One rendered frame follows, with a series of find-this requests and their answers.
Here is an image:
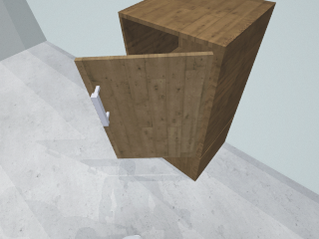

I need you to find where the cupboard door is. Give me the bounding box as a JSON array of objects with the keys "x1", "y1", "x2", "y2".
[{"x1": 74, "y1": 51, "x2": 213, "y2": 159}]

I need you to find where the handle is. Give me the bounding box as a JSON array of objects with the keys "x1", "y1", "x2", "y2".
[{"x1": 91, "y1": 86, "x2": 110, "y2": 126}]

